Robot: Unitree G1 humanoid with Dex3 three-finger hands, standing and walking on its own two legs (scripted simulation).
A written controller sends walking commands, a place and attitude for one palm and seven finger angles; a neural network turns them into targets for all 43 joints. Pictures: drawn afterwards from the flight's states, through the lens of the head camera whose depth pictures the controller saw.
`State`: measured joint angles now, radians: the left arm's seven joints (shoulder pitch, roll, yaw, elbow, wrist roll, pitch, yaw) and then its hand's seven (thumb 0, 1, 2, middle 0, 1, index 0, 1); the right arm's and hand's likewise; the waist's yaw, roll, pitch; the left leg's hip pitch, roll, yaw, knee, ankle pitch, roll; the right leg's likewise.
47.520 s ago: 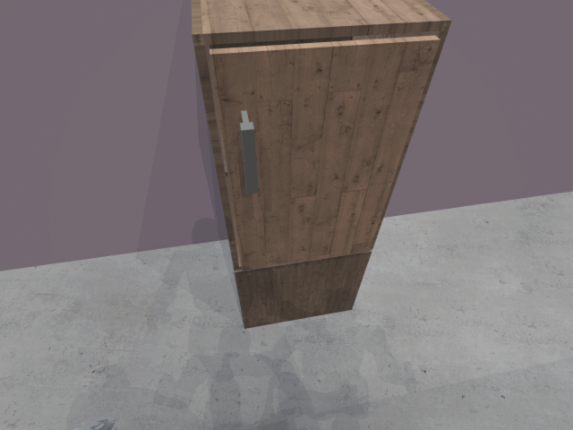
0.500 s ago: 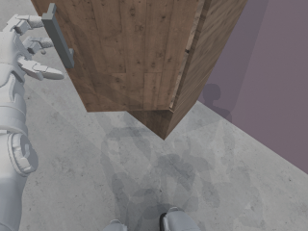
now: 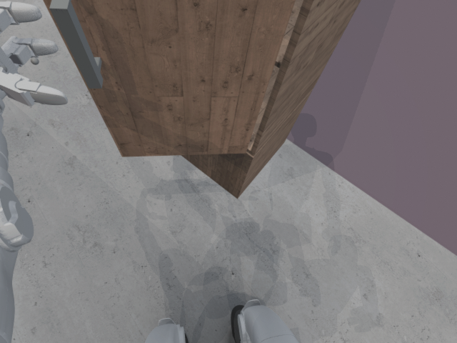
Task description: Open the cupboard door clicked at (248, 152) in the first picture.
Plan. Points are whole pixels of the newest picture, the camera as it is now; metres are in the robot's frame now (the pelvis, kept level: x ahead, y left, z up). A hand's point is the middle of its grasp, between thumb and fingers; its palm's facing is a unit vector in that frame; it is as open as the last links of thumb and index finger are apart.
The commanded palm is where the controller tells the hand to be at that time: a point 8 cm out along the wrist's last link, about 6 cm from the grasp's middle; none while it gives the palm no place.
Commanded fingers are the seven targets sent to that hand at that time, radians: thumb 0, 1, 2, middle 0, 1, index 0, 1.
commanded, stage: move the hooked fingers beside the handle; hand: left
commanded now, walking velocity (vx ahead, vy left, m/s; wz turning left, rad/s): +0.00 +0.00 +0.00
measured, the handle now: (82, 40) +0.58 +0.17 +0.12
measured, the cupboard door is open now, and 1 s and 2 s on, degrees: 43 43 43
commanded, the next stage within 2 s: slide the fingers in behind the handle in 0.62 s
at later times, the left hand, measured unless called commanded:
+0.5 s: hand (28, 63) +0.53 +0.23 +0.13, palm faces -0.04 -1.00 -0.01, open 14.0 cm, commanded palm +0.51 +0.28 +0.12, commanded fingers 0.00 -0.50 0.30 -0.30 -1.20 -0.30 -1.20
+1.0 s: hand (46, 61) +0.54 +0.21 +0.12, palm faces -0.05 -1.00 -0.01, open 14.0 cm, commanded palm +0.52 +0.25 +0.12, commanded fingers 0.00 -0.50 0.30 -0.30 -1.20 -0.30 -1.20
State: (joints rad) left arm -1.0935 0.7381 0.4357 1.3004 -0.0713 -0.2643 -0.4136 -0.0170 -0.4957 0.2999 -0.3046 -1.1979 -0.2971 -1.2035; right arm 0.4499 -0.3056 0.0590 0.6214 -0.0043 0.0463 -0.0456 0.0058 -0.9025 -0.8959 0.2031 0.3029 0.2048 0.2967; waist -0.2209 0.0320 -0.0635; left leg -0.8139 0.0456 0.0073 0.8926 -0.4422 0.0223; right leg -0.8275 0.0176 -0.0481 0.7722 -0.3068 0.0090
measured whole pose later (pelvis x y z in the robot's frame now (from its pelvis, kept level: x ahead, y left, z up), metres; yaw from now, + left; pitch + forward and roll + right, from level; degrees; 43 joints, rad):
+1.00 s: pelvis +0.01 +0.00 +0.00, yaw +0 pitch +21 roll -4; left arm -1.06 0.69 0.43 1.25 -0.08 -0.25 -0.39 -0.02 -0.50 0.30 -0.30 -1.20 -0.30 -1.20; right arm 0.46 -0.30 0.05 0.62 -0.01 0.06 -0.03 0.01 -0.90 -0.90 0.20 0.30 0.20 0.30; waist -0.22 0.04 -0.07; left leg -0.81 0.05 0.00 0.90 -0.46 0.02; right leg -0.82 0.02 -0.05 0.78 -0.32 0.01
